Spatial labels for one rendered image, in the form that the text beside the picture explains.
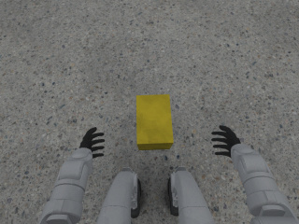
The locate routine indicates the carton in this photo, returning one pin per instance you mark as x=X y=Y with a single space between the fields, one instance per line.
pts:
x=154 y=129

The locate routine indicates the robot right shin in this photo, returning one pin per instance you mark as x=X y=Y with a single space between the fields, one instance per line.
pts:
x=175 y=197

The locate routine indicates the right robot hand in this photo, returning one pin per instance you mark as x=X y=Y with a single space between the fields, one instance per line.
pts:
x=230 y=139

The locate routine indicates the left robot forearm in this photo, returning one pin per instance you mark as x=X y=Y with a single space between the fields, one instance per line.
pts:
x=65 y=204

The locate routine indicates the left robot foot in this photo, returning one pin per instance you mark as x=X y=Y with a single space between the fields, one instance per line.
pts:
x=136 y=211

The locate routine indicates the left robot hand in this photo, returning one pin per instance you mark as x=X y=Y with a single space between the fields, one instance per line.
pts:
x=87 y=142

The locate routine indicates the right robot forearm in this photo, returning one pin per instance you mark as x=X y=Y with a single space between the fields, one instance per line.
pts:
x=264 y=198

